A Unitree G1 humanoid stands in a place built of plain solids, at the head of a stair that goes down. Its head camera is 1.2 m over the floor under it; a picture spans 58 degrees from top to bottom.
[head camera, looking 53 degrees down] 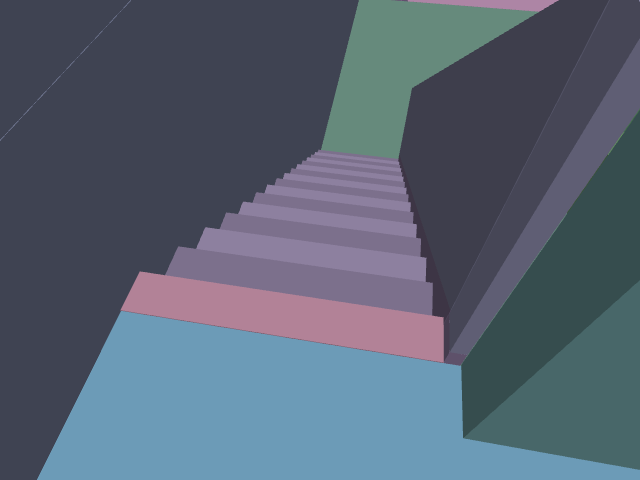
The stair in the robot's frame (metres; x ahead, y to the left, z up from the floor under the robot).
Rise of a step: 0.16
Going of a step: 0.22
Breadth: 0.99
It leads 10 degrees to the right of straight ahead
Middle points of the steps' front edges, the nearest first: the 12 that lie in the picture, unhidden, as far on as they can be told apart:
0.69 0.11 0.00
0.91 0.07 -0.16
1.13 0.03 -0.32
1.36 -0.01 -0.48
1.58 -0.05 -0.63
1.80 -0.08 -0.79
2.02 -0.12 -0.95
2.24 -0.16 -1.11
2.46 -0.20 -1.27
2.69 -0.24 -1.43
2.91 -0.27 -1.59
3.13 -0.31 -1.75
